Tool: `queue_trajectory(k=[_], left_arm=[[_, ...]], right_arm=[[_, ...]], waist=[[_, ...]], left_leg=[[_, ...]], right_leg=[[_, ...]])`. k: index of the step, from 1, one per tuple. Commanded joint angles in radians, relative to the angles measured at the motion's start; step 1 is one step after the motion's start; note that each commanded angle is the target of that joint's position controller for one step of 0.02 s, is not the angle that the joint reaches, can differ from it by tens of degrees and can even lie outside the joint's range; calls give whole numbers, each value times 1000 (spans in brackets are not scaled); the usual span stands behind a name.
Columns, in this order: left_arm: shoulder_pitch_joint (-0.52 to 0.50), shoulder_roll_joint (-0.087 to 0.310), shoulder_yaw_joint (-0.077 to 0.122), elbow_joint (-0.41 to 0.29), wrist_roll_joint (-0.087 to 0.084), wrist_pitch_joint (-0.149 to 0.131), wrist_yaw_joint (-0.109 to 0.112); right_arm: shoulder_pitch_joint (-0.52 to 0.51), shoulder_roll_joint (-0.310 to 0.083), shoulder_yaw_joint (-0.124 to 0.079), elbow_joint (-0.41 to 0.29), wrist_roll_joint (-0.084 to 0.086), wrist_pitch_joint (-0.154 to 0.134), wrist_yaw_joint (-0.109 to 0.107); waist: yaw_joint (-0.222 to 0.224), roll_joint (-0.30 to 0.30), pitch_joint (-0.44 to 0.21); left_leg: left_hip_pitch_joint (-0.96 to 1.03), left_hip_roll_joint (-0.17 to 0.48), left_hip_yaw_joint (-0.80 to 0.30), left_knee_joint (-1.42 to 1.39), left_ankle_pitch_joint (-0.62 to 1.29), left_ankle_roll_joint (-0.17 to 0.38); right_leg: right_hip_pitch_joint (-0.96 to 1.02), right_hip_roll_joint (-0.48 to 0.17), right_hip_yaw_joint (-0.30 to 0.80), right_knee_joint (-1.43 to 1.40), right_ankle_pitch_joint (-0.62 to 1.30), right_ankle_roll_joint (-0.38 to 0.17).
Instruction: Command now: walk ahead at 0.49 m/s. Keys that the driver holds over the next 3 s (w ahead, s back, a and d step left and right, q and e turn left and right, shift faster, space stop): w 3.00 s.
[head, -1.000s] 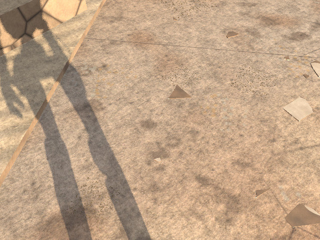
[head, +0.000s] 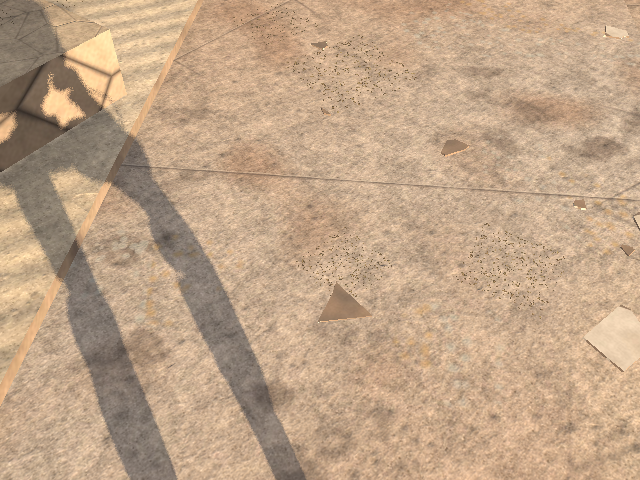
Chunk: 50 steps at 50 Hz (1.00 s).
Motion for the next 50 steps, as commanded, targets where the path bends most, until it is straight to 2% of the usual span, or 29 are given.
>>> queue_trajectory(k=[1,6,9,11,13,14,15,16,17,18,19,20,21,22,24,27,33,38,40,41,42,43,44,45,46,47,48,49,50], left_arm=[[35,46,14,-42,13,4,7],[-156,29,6,-92,1,-8,-10],[-236,34,2,-122,-8,-13,-28],[-256,47,4,-140,-10,-21,-42],[-199,74,14,-136,-9,-30,-49],[-104,102,31,-110,-7,-32,-48],[81,159,59,-55,-6,-35,-41],[255,264,85,-23,13,-33,-35],[301,259,83,-7,8,-26,-41],[249,176,57,-17,5,-29,-42],[154,135,43,-40,6,-28,-40],[71,111,33,-54,11,-27,-45],[31,82,24,-59,15,-30,-49],[20,66,20,-52,19,-31,-53],[50,77,23,-27,18,-35,-52],[102,111,33,1,18,-31,-36],[187,127,34,39,6,-16,-14],[248,135,41,83,-2,3,-7],[236,147,48,88,-5,12,-3],[219,155,51,85,-5,16,-2],[196,162,53,80,-4,20,-1],[180,145,46,74,1,26,-2],[183,116,30,51,15,25,-2],[311,-28,-11,48,14,2,-17],[265,55,7,61,-9,-25,-21],[168,123,25,27,-33,-40,-23],[105,129,26,10,-32,-43,-16],[73,121,34,5,-15,-37,-8],[95,105,39,8,-7,-23,-4]], right_arm=[[-37,-131,-20,-53,1,-17,-20],[62,-164,-26,-31,19,-1,-37],[109,-168,-29,-9,25,11,-38],[118,-173,-34,-2,26,21,-40],[96,-188,-40,-4,27,32,-42],[72,-187,-38,-11,24,37,-42],[63,-156,-26,-21,14,40,-42],[122,-77,1,-47,2,28,-38],[177,-12,22,-39,16,2,-31],[109,-132,-7,-48,39,-19,-27],[20,-166,-16,-79,52,-28,-26],[-23,-156,-18,-86,40,-26,-32],[-31,-146,-25,-87,26,-14,-37],[-13,-123,-25,-83,23,1,-37],[10,-88,-24,-76,22,23,-39],[-88,-92,-30,-112,12,32,-43],[-299,-66,-23,-171,17,22,-29],[-416,-72,-18,-219,27,10,-3],[-407,-87,-22,-227,27,2,7],[-370,-103,-29,-219,27,-1,9],[-292,-128,-43,-199,26,-3,7],[-128,-169,-68,-146,25,-2,1],[64,-244,-91,-103,14,0,-9],[146,-317,-106,-78,6,5,-7],[130,-226,-79,-82,14,5,-6],[38,-182,-66,-98,19,2,-9],[-53,-153,-55,-121,15,1,-9],[-107,-123,-47,-126,6,-2,-5],[-125,-98,-38,-123,-4,-6,-2]], waist=[[46,79,55],[-23,82,57],[-50,90,79],[-44,96,82],[-1,115,53],[56,116,0],[131,90,-117],[151,-79,-288],[133,-277,-384],[138,-176,-293],[114,-114,-181],[81,-26,-112],[50,-18,-75],[26,-32,-57],[7,-31,-34],[18,-7,8],[77,-17,54],[102,-23,97],[81,-32,84],[56,-44,59],[10,-57,8],[-66,-44,-85],[-128,50,-229],[-65,321,-368],[-91,262,-375],[-75,214,-222],[-42,122,-143],[-11,82,-79],[25,103,-67]], left_leg=[[-98,281,-213,-208,65,170],[16,271,-162,-188,75,123],[111,306,-169,-147,58,118],[172,338,-183,-105,68,108],[198,351,-188,-32,179,89],[188,319,-158,81,346,69],[109,257,-107,303,424,39],[-219,144,-28,696,165,-24],[-501,21,-96,953,-403,-53],[-598,86,-197,1058,-390,-29],[-617,141,-169,1052,-302,-13],[-573,186,-146,993,-214,-17],[-522,218,-147,926,-162,-20],[-468,233,-145,890,-130,-25],[-445,235,-129,845,-98,-39],[-543,241,-124,715,14,-64],[-525,201,-81,385,236,-72],[-552,183,-79,265,169,-44],[-504,168,-68,236,99,-21],[-428,147,-51,225,66,-7],[-301,111,-20,216,50,10],[-82,82,1,208,64,36],[239,239,-180,232,80,98],[588,475,-668,119,-106,264],[580,477,-796,18,-191,249],[449,446,-643,6,-155,197],[291,411,-511,-15,-59,168],[153,372,-421,-47,26,151],[74,341,-359,-77,62,137]], right_leg=[[-32,-43,1,-134,153,29],[-1,10,-44,-464,308,40],[-6,27,-47,-555,262,33],[3,36,-46,-599,190,9],[105,63,-66,-639,117,-20],[240,97,-95,-662,101,-42],[489,89,-78,-653,118,-79],[882,-155,252,-653,84,-196],[1066,-289,652,-815,-56,-294],[991,-259,608,-843,-95,-249],[853,-227,449,-851,-21,-211],[707,-185,335,-886,78,-194],[615,-146,258,-919,133,-179],[554,-117,207,-950,157,-171],[505,-95,140,-986,235,-183],[526,-95,89,-1013,313,-190],[568,-64,6,-1039,251,-153],[714,-124,12,-984,258,-146],[753,-143,13,-937,330,-132],[757,-141,7,-894,436,-122],[746,-124,-12,-806,602,-108],[691,-70,-51,-622,698,-83],[478,-9,-93,-316,472,-46],[66,184,-78,56,-193,22],[-52,163,70,199,-362,5],[-122,108,59,223,-294,-14],[-88,49,28,178,-194,-18],[-42,16,15,113,-133,-14],[26,-12,23,68,-93,-15]])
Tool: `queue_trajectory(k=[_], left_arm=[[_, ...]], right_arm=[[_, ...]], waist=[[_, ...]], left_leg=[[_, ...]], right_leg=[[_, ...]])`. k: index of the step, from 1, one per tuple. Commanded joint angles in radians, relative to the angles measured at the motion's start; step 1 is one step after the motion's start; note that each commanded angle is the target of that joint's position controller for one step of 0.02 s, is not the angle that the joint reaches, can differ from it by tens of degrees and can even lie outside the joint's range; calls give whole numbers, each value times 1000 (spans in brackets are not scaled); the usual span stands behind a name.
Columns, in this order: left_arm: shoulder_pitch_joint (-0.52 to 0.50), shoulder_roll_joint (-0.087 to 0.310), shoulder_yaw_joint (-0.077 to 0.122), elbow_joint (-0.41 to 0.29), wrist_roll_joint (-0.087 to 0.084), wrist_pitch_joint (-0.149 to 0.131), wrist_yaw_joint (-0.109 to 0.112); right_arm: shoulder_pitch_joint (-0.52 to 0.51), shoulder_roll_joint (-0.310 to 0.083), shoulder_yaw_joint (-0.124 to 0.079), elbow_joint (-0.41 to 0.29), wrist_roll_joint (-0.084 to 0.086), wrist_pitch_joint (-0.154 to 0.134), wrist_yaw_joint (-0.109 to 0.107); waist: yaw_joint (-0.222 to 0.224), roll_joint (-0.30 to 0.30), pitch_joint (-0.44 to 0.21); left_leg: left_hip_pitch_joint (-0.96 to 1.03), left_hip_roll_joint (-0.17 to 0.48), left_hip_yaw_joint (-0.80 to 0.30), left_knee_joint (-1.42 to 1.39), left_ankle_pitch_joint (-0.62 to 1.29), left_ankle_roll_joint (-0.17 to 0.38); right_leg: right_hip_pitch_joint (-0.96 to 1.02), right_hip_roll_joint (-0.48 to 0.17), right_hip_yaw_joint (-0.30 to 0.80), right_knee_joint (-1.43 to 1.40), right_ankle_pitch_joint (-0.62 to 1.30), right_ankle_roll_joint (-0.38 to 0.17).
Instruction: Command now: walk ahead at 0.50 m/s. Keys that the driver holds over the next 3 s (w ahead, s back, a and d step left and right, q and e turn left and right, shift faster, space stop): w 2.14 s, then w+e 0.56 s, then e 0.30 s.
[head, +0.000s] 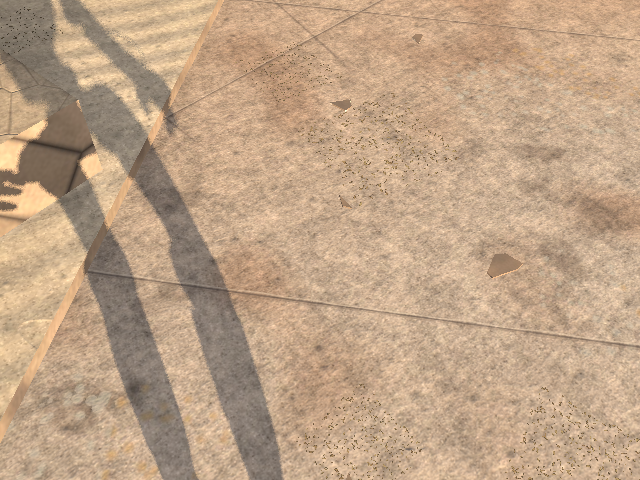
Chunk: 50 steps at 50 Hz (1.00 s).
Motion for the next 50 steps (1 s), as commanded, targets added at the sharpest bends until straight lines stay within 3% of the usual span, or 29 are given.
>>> queue_trajectory(k=[1,3,5,11,17,20,21,22,23,24,25,26,27,28,29,31,34,36,40,45,48,49,50], left_arm=[[12,76,29,-66,7,0,10],[12,52,28,-68,9,18,13],[-63,60,33,-95,17,25,16],[-266,36,25,-151,16,16,1],[-414,40,13,-209,3,2,-32],[-344,79,26,-203,3,-7,-43],[-240,107,43,-173,6,-9,-41],[-61,159,69,-117,10,-8,-33],[123,244,89,-84,22,-4,-22],[139,271,88,-69,25,-3,-33],[101,173,63,-79,16,-6,-34],[12,132,49,-98,14,-8,-30],[-67,113,40,-114,20,-8,-32],[-109,87,33,-118,28,-9,-35],[-119,69,27,-113,37,-12,-37],[-93,75,28,-94,33,-16,-35],[-45,118,38,-71,32,-15,-17],[-15,119,37,-59,29,-8,-7],[43,127,36,-33,19,-3,2],[114,138,44,13,11,16,7],[88,159,54,17,7,29,13],[63,165,56,12,6,34,13],[48,145,48,7,8,39,13]], right_arm=[[44,-72,-11,-20,-14,-13,4],[76,-96,-17,1,-9,-18,-2],[108,-126,-24,15,-8,-17,-16],[198,-138,-22,48,4,-2,-37],[282,-152,-29,98,12,21,-43],[249,-174,-39,98,16,33,-47],[221,-174,-39,91,17,38,-48],[211,-148,-29,82,12,40,-47],[228,-110,-11,55,-12,37,-47],[346,18,22,62,3,12,-35],[268,-103,-4,67,28,-10,-30],[173,-144,-15,37,44,-23,-28],[130,-135,-16,32,39,-23,-35],[111,-126,-23,30,23,-16,-41],[135,-107,-25,34,20,-2,-41],[155,-70,-24,40,18,20,-44],[57,-76,-29,5,6,31,-48],[-7,-70,-29,-15,2,29,-44],[-139,-49,-18,-50,8,21,-31],[-258,-55,-8,-99,18,11,-5],[-211,-90,-18,-100,21,0,7],[-132,-115,-31,-79,18,-2,6],[31,-157,-56,-26,15,-1,1]], waist=[[6,103,-80],[18,97,-50],[8,77,-18],[-49,82,23],[-89,88,69],[-30,117,23],[31,120,-39],[104,97,-150],[146,-63,-308],[72,-308,-412],[100,-178,-334],[85,-125,-203],[51,-31,-138],[24,-12,-85],[-6,-37,-80],[-25,-44,-61],[-14,-21,-12],[1,-23,1],[41,-30,31],[70,-35,71],[23,-60,36],[-25,-72,-14],[-99,-56,-108]], left_leg=[[226,263,-323,-299,92,167],[180,253,-268,-340,133,181],[190,256,-240,-365,161,186],[255,217,-143,-379,168,136],[422,280,-144,-309,189,130],[460,297,-139,-205,407,103],[441,267,-108,-89,571,84],[346,210,-67,117,596,53],[113,132,-16,466,240,14],[-250,-41,-93,746,-418,-29],[-356,23,-193,850,-418,-10],[-398,73,-167,846,-319,7],[-349,124,-143,799,-225,4],[-306,152,-137,739,-173,-1],[-246,175,-143,704,-137,-2],[-218,183,-131,646,-114,-13],[-316,192,-124,510,4,-41],[-349,186,-118,401,109,-52],[-308,147,-79,190,253,-53],[-332,123,-74,67,191,-31],[-220,91,-51,27,85,8],[-93,56,-20,14,70,26],[128,28,0,6,85,53]], right_leg=[[-211,-110,47,-9,102,-9],[-215,-120,34,-70,132,3],[-287,-127,30,-163,218,23],[-311,-88,-9,-492,477,37],[-330,-55,-26,-646,400,13],[-184,-13,-55,-687,301,-29],[-29,23,-87,-708,305,-51],[228,17,-74,-695,332,-86],[539,-203,193,-684,342,-155],[800,-378,663,-841,153,-304],[739,-340,645,-884,62,-258],[601,-307,487,-899,119,-213],[453,-270,377,-927,225,-191],[340,-233,295,-958,297,-181],[279,-210,245,-987,325,-174],[225,-193,187,-1031,366,-186],[228,-193,139,-1071,410,-194],[250,-180,103,-1080,420,-180],[270,-151,36,-1089,397,-150],[418,-210,35,-1032,417,-145],[470,-236,35,-944,591,-120],[461,-218,14,-855,757,-104],[407,-164,-25,-673,850,-78]])
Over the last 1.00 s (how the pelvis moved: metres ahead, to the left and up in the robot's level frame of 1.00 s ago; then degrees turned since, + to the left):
0.55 -0.01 -0.01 1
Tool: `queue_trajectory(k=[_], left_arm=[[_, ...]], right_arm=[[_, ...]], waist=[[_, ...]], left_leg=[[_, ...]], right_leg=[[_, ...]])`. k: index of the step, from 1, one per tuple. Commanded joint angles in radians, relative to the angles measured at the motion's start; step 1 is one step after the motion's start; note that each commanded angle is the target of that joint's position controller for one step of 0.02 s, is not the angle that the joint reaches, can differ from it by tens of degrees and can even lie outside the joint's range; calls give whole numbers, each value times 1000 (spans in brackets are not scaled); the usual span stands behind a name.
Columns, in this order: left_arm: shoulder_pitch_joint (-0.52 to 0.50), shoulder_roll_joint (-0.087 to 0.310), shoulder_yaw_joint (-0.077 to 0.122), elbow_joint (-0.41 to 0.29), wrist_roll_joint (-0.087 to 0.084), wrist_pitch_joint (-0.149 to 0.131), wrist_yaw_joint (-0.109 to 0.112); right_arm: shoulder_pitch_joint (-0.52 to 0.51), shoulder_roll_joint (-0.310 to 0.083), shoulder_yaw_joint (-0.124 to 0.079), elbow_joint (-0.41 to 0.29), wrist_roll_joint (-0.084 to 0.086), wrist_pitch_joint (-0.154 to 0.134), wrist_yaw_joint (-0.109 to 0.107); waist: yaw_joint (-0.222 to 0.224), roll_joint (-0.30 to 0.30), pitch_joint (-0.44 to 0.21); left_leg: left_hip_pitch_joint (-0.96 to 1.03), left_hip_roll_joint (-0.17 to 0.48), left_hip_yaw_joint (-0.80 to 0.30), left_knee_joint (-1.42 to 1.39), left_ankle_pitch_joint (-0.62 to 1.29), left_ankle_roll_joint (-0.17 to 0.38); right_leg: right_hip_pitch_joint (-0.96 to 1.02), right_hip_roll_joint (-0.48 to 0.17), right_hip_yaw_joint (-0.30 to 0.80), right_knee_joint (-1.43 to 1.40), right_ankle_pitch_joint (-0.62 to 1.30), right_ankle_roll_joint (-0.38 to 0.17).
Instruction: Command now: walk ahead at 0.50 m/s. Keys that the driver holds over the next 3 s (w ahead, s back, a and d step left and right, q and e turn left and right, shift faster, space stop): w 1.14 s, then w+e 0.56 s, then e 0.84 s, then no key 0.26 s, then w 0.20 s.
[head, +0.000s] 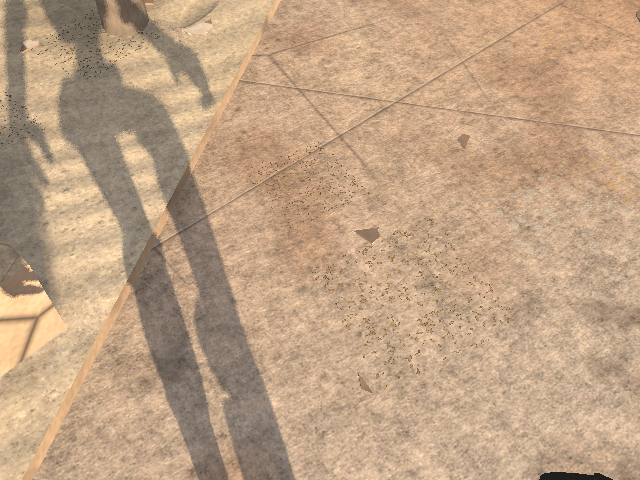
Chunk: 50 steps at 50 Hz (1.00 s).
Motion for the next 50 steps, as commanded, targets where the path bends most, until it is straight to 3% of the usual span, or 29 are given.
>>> queue_trajectory(k=[1,2,3,4,5,6,8,10,12,18,22,25,27,28,29,30,31,32,33,34,35,37,39,43,46,50], left_arm=[[-38,119,11,-68,14,2,6],[84,-21,-29,-74,17,-21,-7],[29,67,-11,-63,-5,-47,-12],[-66,128,5,-95,-29,-62,-15],[-124,132,6,-108,-29,-66,-8],[-153,126,14,-110,-13,-61,-1],[-112,88,17,-101,-5,-34,3],[-116,64,17,-104,-2,-16,6],[-189,72,20,-129,6,-10,8],[-382,46,11,-182,6,-18,-9],[-495,44,-1,-220,-3,-25,-30],[-525,59,-2,-246,-7,-35,-48],[-444,96,12,-231,-6,-41,-52],[-323,127,31,-195,-2,-42,-49],[-139,182,56,-139,4,-41,-41],[20,281,80,-110,24,-38,-33],[43,248,66,-97,10,-31,-35],[-25,182,43,-108,2,-33,-35],[-111,142,31,-130,5,-33,-32],[-182,115,21,-140,14,-36,-35],[-222,85,12,-144,23,-42,-38],[-225,77,8,-133,26,-46,-42],[-194,111,15,-116,23,-50,-33],[-133,133,18,-94,19,-43,-10],[-84,140,18,-75,10,-39,-4],[-11,150,23,-36,2,-26,-2]], right_arm=[[378,-247,-85,54,-14,-12,-13],[454,-319,-98,79,-16,-7,-11],[441,-225,-69,74,-8,-8,-10],[348,-181,-56,56,-6,-12,-13],[262,-153,-45,34,-12,-14,-14],[207,-123,-36,28,-21,-16,-10],[191,-92,-26,37,-32,-21,-6],[221,-118,-31,54,-25,-25,-12],[254,-148,-37,67,-25,-25,-26],[344,-154,-33,98,-13,-12,-45],[417,-162,-35,135,-8,2,-47],[430,-176,-44,151,-4,18,-52],[397,-193,-51,145,-2,25,-55],[370,-190,-49,139,0,30,-55],[361,-162,-38,127,-5,32,-55],[446,-76,-11,104,-20,19,-48],[470,-37,5,117,-10,-6,-39],[385,-136,-21,99,16,-27,-33],[300,-157,-25,74,30,-37,-33],[260,-148,-28,69,22,-35,-40],[261,-143,-37,72,8,-23,-47],[303,-94,-35,83,2,4,-50],[274,-85,-36,70,-2,17,-53],[136,-85,-38,26,-15,16,-48],[30,-67,-27,-1,-9,11,-37],[-77,-70,-17,-40,0,5,-17]], waist=[[-220,-2,-243],[-155,269,-373],[-185,201,-375],[-172,155,-228],[-142,68,-150],[-113,33,-86],[-62,62,-64],[-50,54,-34],[-61,32,-2],[-114,38,40],[-151,35,76],[-140,49,81],[-84,76,28],[-16,77,-43],[56,50,-162],[52,-140,-334],[41,-290,-428],[46,-214,-307],[27,-160,-190],[-6,-84,-105],[-42,-84,-67],[-80,-100,-47],[-88,-89,-15],[-60,-74,20],[-27,-77,42],[7,-76,75]], left_leg=[[593,117,-150,16,-13,106],[928,344,-635,-102,-199,271],[919,338,-745,-194,-311,254],[794,307,-597,-206,-284,205],[644,271,-473,-227,-198,177],[506,237,-385,-259,-110,163],[384,195,-296,-315,-53,151],[341,187,-243,-357,-19,164],[350,190,-215,-384,14,169],[400,142,-101,-398,47,121],[513,177,-92,-363,55,121],[603,222,-102,-299,141,109],[619,223,-90,-207,367,87],[595,189,-57,-75,523,67],[470,133,-19,144,490,35],[102,11,29,537,106,-29],[-119,-106,-72,769,-524,-52],[-225,-38,-146,861,-511,-29],[-248,15,-115,848,-427,-14],[-210,60,-92,780,-343,-14],[-148,92,-97,711,-292,-14],[-67,111,-96,645,-254,-21],[-99,118,-86,571,-198,-38],[-176,111,-74,339,21,-66],[-135,76,-40,174,134,-67],[-152,54,-32,65,109,-56]], right_leg=[[-274,-152,11,548,641,-91],[-679,42,27,906,-26,-23],[-796,16,171,1043,-173,-40],[-870,-38,160,1069,-101,-59],[-839,-95,131,1027,-4,-64],[-793,-128,120,961,59,-62],[-688,-162,126,887,117,-61],[-693,-172,114,820,150,-48],[-764,-177,111,721,240,-27],[-771,-135,68,405,508,-12],[-791,-110,51,293,485,-20],[-781,-96,49,243,390,-51],[-635,-54,17,221,326,-81],[-462,-18,-13,201,337,-105],[-183,-50,24,229,370,-144],[231,-312,402,231,320,-275],[354,-430,771,56,192,-363],[261,-389,684,30,112,-310],[114,-353,536,13,145,-271],[-47,-313,427,-26,223,-251],[-155,-277,355,-57,276,-232],[-257,-251,290,-112,307,-233],[-286,-248,243,-150,351,-247],[-248,-224,165,-173,408,-225],[-234,-200,109,-178,403,-201],[-118,-241,105,-139,400,-198]])
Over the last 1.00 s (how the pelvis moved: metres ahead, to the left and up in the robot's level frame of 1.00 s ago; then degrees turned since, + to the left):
0.54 -0.03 -0.01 0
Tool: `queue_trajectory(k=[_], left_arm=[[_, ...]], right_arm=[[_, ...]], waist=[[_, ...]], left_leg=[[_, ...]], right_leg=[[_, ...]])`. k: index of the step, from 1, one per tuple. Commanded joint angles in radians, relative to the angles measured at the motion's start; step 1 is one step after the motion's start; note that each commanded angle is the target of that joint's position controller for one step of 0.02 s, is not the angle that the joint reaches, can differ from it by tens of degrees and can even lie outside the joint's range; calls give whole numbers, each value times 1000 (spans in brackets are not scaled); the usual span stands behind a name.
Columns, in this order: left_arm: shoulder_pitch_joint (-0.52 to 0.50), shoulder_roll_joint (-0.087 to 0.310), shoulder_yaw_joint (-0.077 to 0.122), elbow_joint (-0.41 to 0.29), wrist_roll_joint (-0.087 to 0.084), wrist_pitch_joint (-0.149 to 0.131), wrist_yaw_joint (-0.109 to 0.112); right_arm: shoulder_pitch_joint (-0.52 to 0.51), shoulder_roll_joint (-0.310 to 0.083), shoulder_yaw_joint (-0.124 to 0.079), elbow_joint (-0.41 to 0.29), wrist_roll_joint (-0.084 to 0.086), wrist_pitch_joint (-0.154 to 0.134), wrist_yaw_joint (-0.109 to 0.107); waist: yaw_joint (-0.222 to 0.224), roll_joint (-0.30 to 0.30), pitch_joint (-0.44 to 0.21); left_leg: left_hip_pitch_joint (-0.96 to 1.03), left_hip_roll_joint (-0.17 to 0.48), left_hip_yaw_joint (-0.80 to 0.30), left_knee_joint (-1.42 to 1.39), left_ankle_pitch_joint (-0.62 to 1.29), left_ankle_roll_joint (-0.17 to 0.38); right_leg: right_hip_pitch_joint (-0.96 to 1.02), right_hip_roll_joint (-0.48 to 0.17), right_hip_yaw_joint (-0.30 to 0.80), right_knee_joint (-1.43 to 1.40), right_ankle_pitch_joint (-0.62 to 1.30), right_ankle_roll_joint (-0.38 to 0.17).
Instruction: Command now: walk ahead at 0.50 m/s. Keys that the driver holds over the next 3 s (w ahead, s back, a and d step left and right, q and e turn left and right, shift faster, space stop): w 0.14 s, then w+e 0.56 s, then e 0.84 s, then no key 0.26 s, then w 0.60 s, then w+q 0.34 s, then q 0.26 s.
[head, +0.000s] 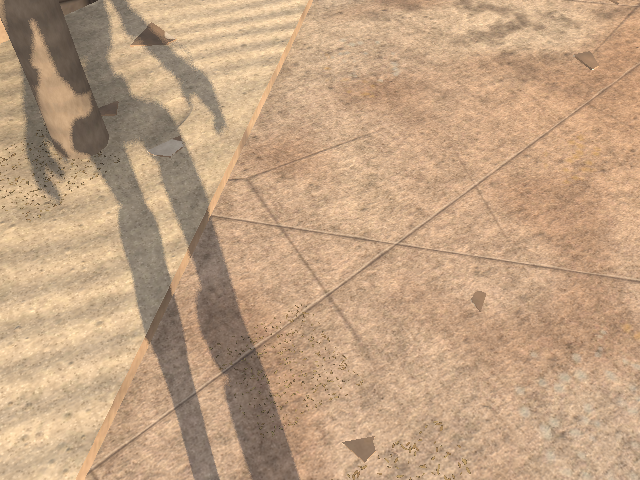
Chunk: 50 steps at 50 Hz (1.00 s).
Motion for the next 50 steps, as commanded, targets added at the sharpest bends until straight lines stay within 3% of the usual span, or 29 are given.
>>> queue_trajectory(k=[1,4,5,6,7,8,9,10,11,12,14,16,18,21,24,29,32,33,34,35,36,37,38,39,40,41,43,45,50], left_arm=[[45,167,36,-13,-8,3,8],[24,188,46,-9,-11,18,13],[-2,191,46,-15,-12,23,14],[-10,166,37,-20,-9,27,14],[5,131,20,-45,10,28,15],[127,-7,-18,-43,6,6,3],[57,97,5,-34,-19,-16,-1],[-33,147,21,-65,-45,-27,-2],[-77,147,22,-74,-45,-27,6],[-95,139,30,-73,-31,-19,13],[-47,98,34,-58,-30,12,12],[-55,73,34,-63,-31,32,12],[-105,76,38,-83,-24,41,12],[-164,72,40,-107,-15,36,1],[-264,54,29,-145,-10,33,-17],[-400,36,13,-230,-11,35,-50],[-361,76,29,-260,-14,39,-67],[-287,106,45,-252,-17,41,-68],[-153,153,70,-225,-21,41,-64],[10,228,107,-186,-20,46,-45],[32,335,124,-179,-16,50,-26],[35,316,107,-215,2,38,-29],[0,250,87,-224,13,28,-29],[-70,199,76,-237,4,19,-27],[-141,169,67,-253,-7,18,-27],[-182,146,59,-268,-5,21,-21],[-194,164,59,-280,5,25,-13],[-177,206,71,-281,7,29,-2],[-156,211,73,-292,-15,76,28]], right_arm=[[-136,-54,0,-91,6,-18,17],[-88,-94,-11,-93,8,-28,29],[-4,-119,-25,-71,6,-30,28],[165,-164,-50,-15,2,-30,22],[351,-243,-73,24,-11,-29,13],[398,-293,-80,44,-9,-25,18],[382,-195,-51,33,-5,-29,18],[299,-156,-39,17,-6,-35,13],[215,-131,-29,-1,-13,-39,12],[163,-99,-21,-4,-21,-44,13],[138,-64,-12,7,-34,-50,13],[156,-87,-17,22,-32,-55,5],[178,-109,-24,32,-37,-56,-7],[196,-115,-24,37,-38,-51,-22],[218,-125,-23,39,-31,-44,-33],[308,-151,-34,65,-14,-10,-39],[271,-192,-47,44,-2,11,-47],[255,-207,-50,36,-1,19,-52],[230,-216,-51,26,3,25,-53],[220,-212,-48,11,0,20,-54],[291,-63,-8,-35,-44,-4,-38],[256,-83,1,-74,-8,-51,-22],[146,-137,-14,-98,28,-78,-12],[126,-135,-12,-101,27,-85,-15],[129,-141,-20,-85,3,-77,-25],[139,-162,-32,-85,-13,-60,-31],[158,-141,-35,-101,-20,-26,-36],[140,-109,-27,-117,-27,-8,-43],[16,-101,-14,-162,-22,6,-35]], waist=[[4,-96,90],[-45,-122,55],[-96,-130,4],[-169,-111,-97],[-219,13,-250],[-150,277,-363],[-190,166,-333],[-178,124,-199],[-143,44,-127],[-116,26,-70],[-69,62,-43],[-57,47,-7],[-63,21,20],[-72,16,37],[-102,7,67],[-143,-6,110],[-86,47,51],[-38,71,4],[39,70,-67],[117,13,-153],[15,-262,-222],[20,-237,-385],[48,-139,-298],[11,-77,-199],[-34,-11,-124],[-67,-11,-98],[-103,-23,-81],[-106,-51,-82],[-59,-128,-132]], left_leg=[[-16,-20,13,-68,-22,16],[88,-52,34,-106,-132,54],[217,-86,66,-124,-145,73],[448,-107,80,-124,-130,102],[762,78,-136,-99,-117,166],[1062,286,-610,-236,-335,315],[1027,269,-655,-304,-446,275],[903,248,-503,-318,-410,227],[757,218,-384,-346,-323,202],[638,188,-295,-383,-262,187],[527,148,-178,-441,-206,168],[493,144,-98,-479,-148,173],[509,145,-38,-497,-90,173],[543,128,59,-505,-28,153],[558,114,147,-519,-6,131],[755,172,209,-439,146,127],[799,185,251,-280,580,102],[794,182,259,-165,725,91],[745,159,271,14,750,69],[556,116,274,282,536,25],[131,-67,233,655,-417,-42],[-52,-188,-5,862,-707,-57],[-126,-119,-76,864,-636,-32],[-109,-72,-71,778,-555,-19],[-54,-37,-58,696,-514,-27],[18,-17,-55,644,-488,-35],[95,-18,-45,551,-467,-55],[107,-47,-24,421,-401,-76],[168,-114,-23,124,-153,-93]], right_leg=[[0,-298,121,-37,247,-147],[62,-327,125,55,422,-120],[55,-306,101,152,590,-103],[-6,-250,60,344,667,-76],[-219,-184,10,670,398,-37],[-612,8,49,996,-283,20],[-716,-32,200,1118,-351,-2],[-778,-78,192,1136,-266,-22],[-740,-135,166,1095,-168,-24],[-698,-167,164,1038,-105,-22],[-601,-199,177,983,-44,-23],[-626,-204,178,944,1,-14],[-698,-199,196,876,88,-2],[-738,-183,187,736,238,10],[-710,-172,109,587,334,9],[-775,-149,31,462,241,-20],[-629,-73,-54,449,93,-67],[-525,-34,-78,455,44,-89],[-340,3,-81,403,71,-122],[-47,-23,26,335,110,-169],[282,-282,494,318,216,-314],[419,-428,898,147,255,-451],[361,-389,728,149,436,-383],[216,-339,556,172,560,-335],[56,-291,446,163,617,-295],[-62,-268,389,144,653,-278],[-189,-239,344,124,730,-269],[-242,-205,294,129,803,-256],[-246,-144,281,185,662,-169]])
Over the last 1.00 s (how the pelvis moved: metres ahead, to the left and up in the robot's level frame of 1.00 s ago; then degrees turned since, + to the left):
0.54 -0.02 0.02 0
